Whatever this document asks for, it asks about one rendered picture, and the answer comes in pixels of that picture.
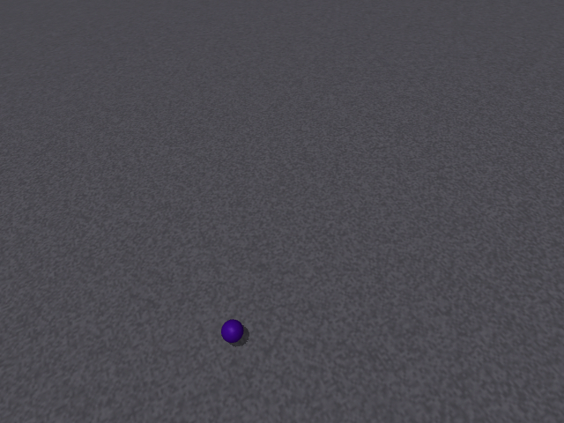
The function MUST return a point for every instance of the ball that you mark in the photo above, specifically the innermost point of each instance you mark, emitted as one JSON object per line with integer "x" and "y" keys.
{"x": 232, "y": 331}

